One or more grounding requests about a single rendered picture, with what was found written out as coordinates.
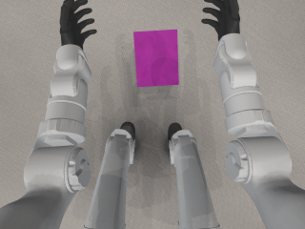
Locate carton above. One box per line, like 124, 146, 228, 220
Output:
133, 29, 179, 87

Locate robot left upper arm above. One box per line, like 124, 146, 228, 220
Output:
0, 145, 92, 229

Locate robot right hand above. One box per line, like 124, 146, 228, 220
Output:
201, 0, 240, 41

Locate robot left hand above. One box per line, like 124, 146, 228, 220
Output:
59, 0, 97, 50

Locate robot right upper arm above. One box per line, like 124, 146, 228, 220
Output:
224, 135, 305, 229

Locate robot right forearm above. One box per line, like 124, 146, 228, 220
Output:
213, 33, 292, 171

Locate robot left forearm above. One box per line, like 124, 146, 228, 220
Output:
23, 44, 92, 186

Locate robot right thigh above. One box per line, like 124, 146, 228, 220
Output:
169, 135, 221, 229

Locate robot thigh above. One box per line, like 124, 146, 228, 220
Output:
83, 134, 135, 229
169, 135, 221, 229

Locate robot left thigh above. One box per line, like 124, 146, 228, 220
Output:
83, 134, 135, 229

